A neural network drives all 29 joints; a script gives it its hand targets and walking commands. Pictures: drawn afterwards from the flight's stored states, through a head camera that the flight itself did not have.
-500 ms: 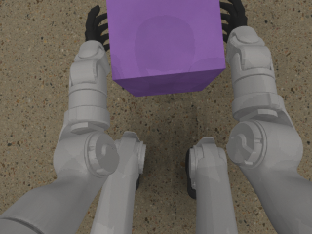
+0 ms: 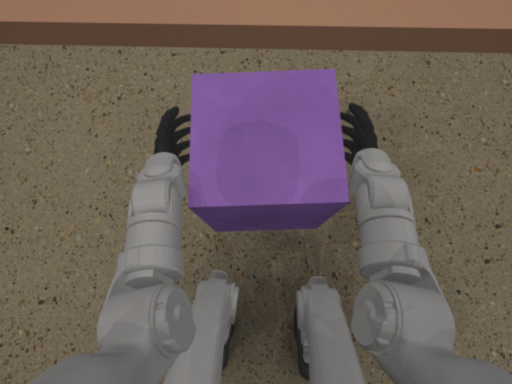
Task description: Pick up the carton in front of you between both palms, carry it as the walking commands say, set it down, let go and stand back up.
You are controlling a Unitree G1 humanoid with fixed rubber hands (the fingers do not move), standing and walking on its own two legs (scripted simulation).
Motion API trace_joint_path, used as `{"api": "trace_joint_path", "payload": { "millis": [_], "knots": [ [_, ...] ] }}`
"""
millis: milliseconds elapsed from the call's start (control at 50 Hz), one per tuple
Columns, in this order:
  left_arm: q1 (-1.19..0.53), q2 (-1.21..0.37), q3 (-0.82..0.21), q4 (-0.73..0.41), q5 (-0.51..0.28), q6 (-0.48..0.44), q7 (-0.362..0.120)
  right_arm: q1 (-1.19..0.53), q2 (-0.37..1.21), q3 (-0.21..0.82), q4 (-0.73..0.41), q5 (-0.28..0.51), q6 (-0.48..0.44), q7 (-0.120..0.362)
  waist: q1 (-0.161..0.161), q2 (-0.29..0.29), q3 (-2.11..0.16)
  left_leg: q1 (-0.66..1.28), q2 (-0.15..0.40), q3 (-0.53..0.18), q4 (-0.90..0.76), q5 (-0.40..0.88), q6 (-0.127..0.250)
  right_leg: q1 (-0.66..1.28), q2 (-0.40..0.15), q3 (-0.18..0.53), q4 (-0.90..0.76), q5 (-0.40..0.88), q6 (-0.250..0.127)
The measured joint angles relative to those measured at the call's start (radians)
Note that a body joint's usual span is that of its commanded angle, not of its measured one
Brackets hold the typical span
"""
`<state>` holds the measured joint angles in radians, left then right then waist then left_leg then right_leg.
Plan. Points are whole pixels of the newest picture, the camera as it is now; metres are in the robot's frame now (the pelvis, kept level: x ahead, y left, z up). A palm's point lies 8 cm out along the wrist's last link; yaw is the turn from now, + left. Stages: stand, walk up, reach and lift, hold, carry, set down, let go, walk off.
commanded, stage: reach and lift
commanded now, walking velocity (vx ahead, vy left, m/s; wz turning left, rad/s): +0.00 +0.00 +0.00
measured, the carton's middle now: (264, 164) +0.46 +0.02 -0.10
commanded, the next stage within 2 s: hold in 1.88 s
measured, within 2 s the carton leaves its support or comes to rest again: neither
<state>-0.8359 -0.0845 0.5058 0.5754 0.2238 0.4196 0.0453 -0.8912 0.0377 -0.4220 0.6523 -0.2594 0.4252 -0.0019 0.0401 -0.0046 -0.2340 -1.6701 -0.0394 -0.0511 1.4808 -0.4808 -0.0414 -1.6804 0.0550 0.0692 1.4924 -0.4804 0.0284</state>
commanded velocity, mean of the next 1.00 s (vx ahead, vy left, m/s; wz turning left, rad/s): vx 0.00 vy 0.00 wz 0.00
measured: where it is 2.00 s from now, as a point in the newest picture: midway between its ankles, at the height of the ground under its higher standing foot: (263, 350)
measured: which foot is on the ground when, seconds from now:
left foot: down 0.00-1.00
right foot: down 0.00-1.00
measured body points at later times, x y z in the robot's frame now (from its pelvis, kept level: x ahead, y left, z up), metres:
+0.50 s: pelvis +0.04 +0.00 +0.13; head +0.13 +0.00 +0.57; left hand +0.41 +0.16 +0.11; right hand +0.41 -0.14 +0.11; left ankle +0.08 +0.13 -0.54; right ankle +0.08 -0.12 -0.54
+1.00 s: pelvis +0.06 +0.01 +0.19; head +0.03 +0.01 +0.64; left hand +0.37 +0.16 +0.21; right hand +0.37 -0.15 +0.21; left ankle +0.08 +0.13 -0.54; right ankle +0.08 -0.12 -0.54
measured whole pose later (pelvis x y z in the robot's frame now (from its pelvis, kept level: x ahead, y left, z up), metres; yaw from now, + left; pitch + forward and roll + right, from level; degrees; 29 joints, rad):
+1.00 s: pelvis +0.06 +0.01 +0.19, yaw +0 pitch -3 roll +0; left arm -0.32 -0.17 0.32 0.41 0.31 0.60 -0.01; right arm -0.32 0.17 -0.30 0.40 -0.30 0.61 0.03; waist 0.00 0.00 -0.02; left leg -0.20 -0.01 -0.07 0.48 -0.22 -0.01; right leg -0.20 0.01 0.07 0.47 -0.22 0.01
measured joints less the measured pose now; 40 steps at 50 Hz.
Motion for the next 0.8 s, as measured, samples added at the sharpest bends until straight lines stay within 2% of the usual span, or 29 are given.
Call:
{"api": "trace_joint_path", "payload": {
  "millis": [280,520,800],
  "knots": [
    [0.180,-0.036,-0.047,-0.021,0.013,-0.013,-0.017,0.210,0.061,0.013,-0.057,-0.002,-0.017,0.002,-0.017,0.004,0.016,0.375,0.003,-0.012,-0.265,0.050,0.010,0.383,-0.014,-0.006,-0.272,0.047,-0.007],
    [0.355,-0.067,-0.104,-0.065,0.022,-0.002,-0.027,0.400,0.096,0.054,-0.122,0.001,-0.005,0.007,-0.026,0.009,0.068,0.782,0.012,-0.012,-0.558,0.119,0.022,0.792,-0.024,0.000,-0.569,0.118,-0.009],
    [0.531,-0.079,-0.202,-0.178,0.024,0.098,-0.036,0.597,0.125,0.127,-0.264,0.009,0.097,0.007,-0.040,0.008,0.145,1.287,0.022,-0.017,-0.909,0.220,0.028,1.299,-0.037,0.000,-0.923,0.220,-0.014]
  ]
}}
